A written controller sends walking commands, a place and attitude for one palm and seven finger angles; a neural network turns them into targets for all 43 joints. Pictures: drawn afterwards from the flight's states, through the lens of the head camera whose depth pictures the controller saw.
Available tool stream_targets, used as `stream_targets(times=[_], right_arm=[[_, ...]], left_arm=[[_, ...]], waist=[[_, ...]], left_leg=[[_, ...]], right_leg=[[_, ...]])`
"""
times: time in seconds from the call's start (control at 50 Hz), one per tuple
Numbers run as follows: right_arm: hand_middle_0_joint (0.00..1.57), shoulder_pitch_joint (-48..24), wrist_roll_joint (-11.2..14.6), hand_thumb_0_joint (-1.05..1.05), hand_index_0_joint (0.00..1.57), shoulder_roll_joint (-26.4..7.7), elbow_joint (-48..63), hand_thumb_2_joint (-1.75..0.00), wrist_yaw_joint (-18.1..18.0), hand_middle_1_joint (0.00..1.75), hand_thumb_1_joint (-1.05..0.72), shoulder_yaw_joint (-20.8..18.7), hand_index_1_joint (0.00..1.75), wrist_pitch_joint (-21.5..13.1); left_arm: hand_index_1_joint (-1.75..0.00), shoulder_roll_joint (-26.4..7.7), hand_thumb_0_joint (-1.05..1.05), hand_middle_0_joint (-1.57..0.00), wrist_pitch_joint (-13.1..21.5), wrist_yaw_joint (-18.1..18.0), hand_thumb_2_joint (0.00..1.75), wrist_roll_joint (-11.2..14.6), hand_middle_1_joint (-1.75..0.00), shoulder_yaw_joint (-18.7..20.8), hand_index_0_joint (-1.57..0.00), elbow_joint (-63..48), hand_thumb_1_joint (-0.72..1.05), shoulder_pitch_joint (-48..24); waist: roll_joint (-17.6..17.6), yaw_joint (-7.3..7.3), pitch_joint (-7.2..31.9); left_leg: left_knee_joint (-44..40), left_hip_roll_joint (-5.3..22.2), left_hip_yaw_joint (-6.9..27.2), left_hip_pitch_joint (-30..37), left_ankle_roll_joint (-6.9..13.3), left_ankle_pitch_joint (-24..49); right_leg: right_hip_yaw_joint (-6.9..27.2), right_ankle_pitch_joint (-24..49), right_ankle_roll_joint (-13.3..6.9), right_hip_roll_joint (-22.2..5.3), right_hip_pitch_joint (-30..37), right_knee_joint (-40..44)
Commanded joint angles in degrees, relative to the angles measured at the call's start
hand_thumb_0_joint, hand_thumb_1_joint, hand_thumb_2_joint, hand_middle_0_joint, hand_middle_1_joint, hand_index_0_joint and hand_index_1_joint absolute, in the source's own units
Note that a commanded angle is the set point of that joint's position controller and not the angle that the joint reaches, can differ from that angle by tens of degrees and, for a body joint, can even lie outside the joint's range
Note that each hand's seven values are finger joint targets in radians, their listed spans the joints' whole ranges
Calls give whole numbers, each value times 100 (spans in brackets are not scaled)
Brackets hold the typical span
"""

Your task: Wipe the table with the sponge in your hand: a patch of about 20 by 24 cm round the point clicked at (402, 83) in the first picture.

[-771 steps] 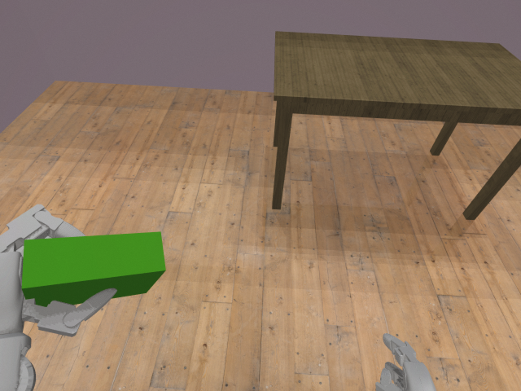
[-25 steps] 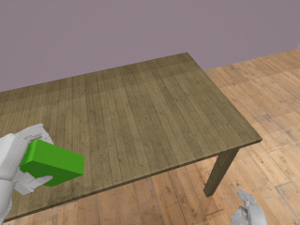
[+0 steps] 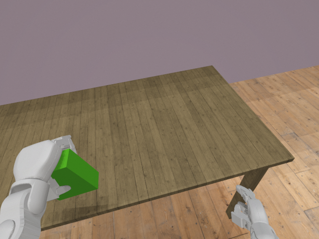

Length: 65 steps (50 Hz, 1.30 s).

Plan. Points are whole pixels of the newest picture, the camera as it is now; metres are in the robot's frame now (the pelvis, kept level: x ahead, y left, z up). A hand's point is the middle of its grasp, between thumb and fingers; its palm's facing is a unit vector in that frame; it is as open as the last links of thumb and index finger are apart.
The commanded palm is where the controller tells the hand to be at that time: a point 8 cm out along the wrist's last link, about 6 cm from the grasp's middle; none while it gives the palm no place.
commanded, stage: turn the palm down, sponge in hand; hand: left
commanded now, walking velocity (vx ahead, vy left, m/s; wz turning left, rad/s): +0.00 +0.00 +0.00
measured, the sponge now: (69, 180) +0.22 +0.27 +0.04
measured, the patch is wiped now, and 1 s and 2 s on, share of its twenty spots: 0.00 0.00 0.00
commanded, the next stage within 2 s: move the sponge above the wiping area in 0.68 s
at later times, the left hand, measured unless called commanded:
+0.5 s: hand (59, 165) +0.23 +0.29 +0.09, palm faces +0.00 -0.09 -1.00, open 9.3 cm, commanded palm +0.20 +0.28 +0.16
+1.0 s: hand (65, 166) +0.23 +0.28 +0.08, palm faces -0.02 -0.10 -0.99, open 9.3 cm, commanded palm +0.21 +0.27 +0.15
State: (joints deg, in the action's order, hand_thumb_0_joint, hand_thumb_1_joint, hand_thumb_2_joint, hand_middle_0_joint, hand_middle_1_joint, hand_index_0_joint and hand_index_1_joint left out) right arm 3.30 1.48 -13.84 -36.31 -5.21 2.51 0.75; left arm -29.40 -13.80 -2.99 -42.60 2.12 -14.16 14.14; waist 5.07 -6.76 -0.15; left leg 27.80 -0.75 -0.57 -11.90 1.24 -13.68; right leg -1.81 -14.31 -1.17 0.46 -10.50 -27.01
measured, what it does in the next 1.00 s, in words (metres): stands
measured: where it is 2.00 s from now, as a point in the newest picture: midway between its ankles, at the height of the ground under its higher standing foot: outside the picture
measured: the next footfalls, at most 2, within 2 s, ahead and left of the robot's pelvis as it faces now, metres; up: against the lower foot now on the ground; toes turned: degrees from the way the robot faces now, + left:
none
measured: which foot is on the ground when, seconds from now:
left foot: down 0.00-1.00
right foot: down 0.00-1.00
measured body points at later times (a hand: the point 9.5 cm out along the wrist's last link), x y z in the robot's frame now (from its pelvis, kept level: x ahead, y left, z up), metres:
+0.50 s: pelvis +0.01 +0.00 +0.01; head +0.00 -0.04 +0.45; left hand +0.22 +0.29 +0.15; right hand +0.26 -0.19 -0.08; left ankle +0.02 +0.10 -0.74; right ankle +0.00 -0.11 -0.74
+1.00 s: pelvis +0.01 -0.01 +0.00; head +0.00 -0.05 +0.45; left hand +0.23 +0.28 +0.14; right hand +0.26 -0.22 -0.08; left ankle +0.02 +0.10 -0.74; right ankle +0.00 -0.11 -0.74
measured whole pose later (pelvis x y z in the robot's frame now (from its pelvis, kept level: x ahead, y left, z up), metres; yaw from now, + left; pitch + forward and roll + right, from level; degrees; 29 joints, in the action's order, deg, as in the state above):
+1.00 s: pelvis +0.01 -0.01 +0.00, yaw +0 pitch -3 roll +0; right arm 0.7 1.9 -15.4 -39.1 -3.0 1.6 2.3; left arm -27.8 -19.3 -0.2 -51.2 -2.1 -6.9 9.3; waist 6.0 -6.9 -0.6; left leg 23.5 -0.1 -0.4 -8.3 0.4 -12.4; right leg -1.7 -13.4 -2.2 1.3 -7.3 -23.4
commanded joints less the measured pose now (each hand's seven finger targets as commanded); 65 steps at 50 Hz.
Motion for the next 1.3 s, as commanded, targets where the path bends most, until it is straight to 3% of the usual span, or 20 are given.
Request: stream_targets(times=[0.0,0.08,0.16,0.18,0.26,0.28,0.36,0.38,0.46,0.6,0.66,0.68,0.86,0.88,0.9,1.0,1.06,1.08,1.16,1.28], right_arm=[[20,-1130,-30,0,20,-619,885,-90,9,30,-90,-203,30,-250],[20,-1295,-21,0,20,-602,891,-90,69,30,-90,-173,30,-199],[20,-1461,-49,0,20,-636,832,-90,137,30,-90,-156,30,-140],[20,-1383,-45,0,20,-589,852,-90,145,30,-90,-158,30,-143],[20,-1548,-54,0,20,-640,766,-90,216,30,-90,-167,30,-93],[20,-1461,-32,0,20,-592,809,-90,222,30,-90,-180,30,-109],[20,-1559,-30,0,20,-644,751,-90,230,30,-90,-185,30,-103],[20,-1476,-16,0,20,-600,806,-90,220,30,-90,-195,30,-119],[20,-1571,-23,0,20,-643,769,-90,210,30,-90,-193,30,-122],[20,-1444,-1,0,20,-613,768,-90,198,30,-90,-235,30,-175],[20,-1589,-17,0,20,-662,754,-90,190,30,-90,-215,30,-164],[20,-1471,-5,0,20,-631,794,-90,188,30,-90,-235,30,-183],[20,-1569,21,0,20,-702,722,-90,160,30,-90,-236,30,-161],[20,-1474,25,0,20,-653,800,-90,150,30,-90,-255,30,-185],[20,-1425,21,0,20,-671,733,-90,159,30,-90,-248,30,-195],[20,-1374,28,0,20,-645,725,-90,140,30,-90,-275,30,-227],[20,-1450,6,0,20,-719,654,-90,112,30,-90,-266,30,-222],[20,-1375,19,0,20,-642,729,-90,100,30,-90,-284,30,-247],[20,-1397,9,0,20,-696,657,-90,110,30,-90,-309,30,-264],[20,-1352,16,0,20,-683,704,-90,146,30,-90,-315,30,-261]], left_arm=[[-160,-1218,0,-120,-196,-237,130,-468,-160,762,-120,-1090,10,-1328],[-160,-1024,0,-120,-409,-88,130,-683,-160,435,-120,-1027,10,-1548],[-160,-1410,0,-120,-477,-21,130,-961,-160,688,-120,-1050,10,-1728],[-160,-1076,0,-120,-503,7,130,-969,-160,388,-120,-948,10,-1653],[-160,-1438,0,-120,-586,-5,130,-1204,-160,682,-120,-862,10,-1770],[-160,-1013,0,-120,-591,27,130,-1140,-160,312,-120,-873,10,-1741],[-160,-1350,0,-120,-570,48,130,-1087,-160,634,-120,-858,10,-1729],[-160,-966,0,-120,-578,75,130,-1038,-160,292,-120,-819,10,-1634],[-160,-1363,0,-120,-549,44,130,-1104,-160,622,-120,-842,10,-1756],[-160,-1113,0,-120,-498,0,130,-1037,-160,447,-120,-827,10,-1622],[-160,-1413,0,-120,-542,-44,130,-1086,-160,694,-120,-847,10,-1762],[-160,-1050,0,-120,-539,-33,130,-1030,-160,396,-120,-842,10,-1644],[-160,-1420,0,-120,-616,-11,130,-1088,-160,663,-120,-518,10,-1788],[-160,-1022,0,-120,-589,11,130,-1014,-160,344,-120,-553,10,-1608],[-160,-1278,0,-120,-539,4,130,-1059,-160,567,-120,-488,10,-1621],[-160,-1099,0,-120,-421,-44,130,-1055,-160,422,-120,-357,10,-1789],[-160,-1506,0,-120,-382,-135,130,-1147,-160,737,-120,-284,10,-2049],[-160,-1014,0,-120,-366,-135,130,-1094,-160,334,-120,-263,10,-1979],[-160,-1382,0,-120,-325,-222,130,-1088,-160,726,-120,-198,10,-1794],[-160,-1012,0,-120,-355,-211,130,-1102,-160,375,-120,-188,10,-1710]], waist=[[165,6,951],[112,16,888],[196,-106,1010],[88,-61,1040],[154,-166,1068],[56,-73,1091],[-33,-119,1026],[-13,-61,1036],[3,-122,947],[-151,-46,1120],[-31,-119,1018],[-3,-59,1121],[-102,-107,995],[-117,-54,1080],[-272,-59,1110],[-227,-4,968],[-109,-64,1005],[-111,-7,1057],[-81,-87,1094],[-33,-49,1130]], left_leg=[[-652,107,444,506,-3,1106],[-718,85,477,555,32,1158],[-778,57,594,637,45,1334],[-746,61,524,639,64,1436],[-755,25,611,705,64,1561],[-698,27,537,719,79,1671],[-708,-1,596,777,71,1653],[-677,-3,492,762,106,1642],[-709,-39,568,751,87,1510],[-608,-64,453,798,104,1688],[-634,-86,510,801,95,1620],[-590,-80,420,788,123,1653],[-601,-128,457,753,106,1445],[-556,-116,368,725,143,1485],[-539,-130,415,722,116,1556],[-546,-99,411,695,120,1406],[-555,-136,452,737,103,1347],[-538,-115,367,712,137,1338],[-543,-137,436,720,107,1421],[-538,-113,430,643,105,1453]], right_leg=[[291,588,-271,63,214,504],[323,634,-304,69,325,571],[573,753,-374,114,494,609],[377,803,-338,62,513,599],[680,891,-407,105,558,658],[465,1002,-366,61,555,631],[720,1031,-398,93,523,720],[501,1056,-347,40,543,702],[766,923,-394,88,506,763],[675,1237,-337,13,603,720],[850,1169,-391,65,543,756],[651,1287,-352,23,626,702],[881,1077,-374,60,495,758],[665,1195,-319,7,591,698],[751,1277,-322,10,563,702],[722,1071,-317,20,399,735],[925,997,-375,70,371,772],[670,1018,-319,24,409,736],[851,1149,-361,54,467,719],[622,1174,-342,40,425,653]])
